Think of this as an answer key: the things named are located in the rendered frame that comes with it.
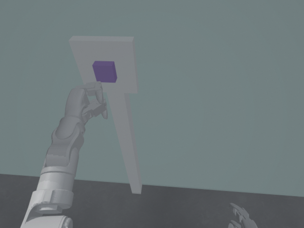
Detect left robot upper arm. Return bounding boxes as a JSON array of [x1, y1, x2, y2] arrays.
[[23, 216, 73, 228]]

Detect left robot hand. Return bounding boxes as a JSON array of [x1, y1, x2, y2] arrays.
[[65, 81, 108, 125]]

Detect right robot hand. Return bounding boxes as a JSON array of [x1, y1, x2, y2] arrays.
[[228, 203, 258, 228]]

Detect panel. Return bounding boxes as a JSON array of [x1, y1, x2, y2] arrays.
[[69, 36, 142, 194]]

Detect button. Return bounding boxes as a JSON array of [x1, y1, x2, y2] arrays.
[[92, 61, 117, 83]]

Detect robot left forearm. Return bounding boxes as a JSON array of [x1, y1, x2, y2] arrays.
[[20, 116, 86, 228]]

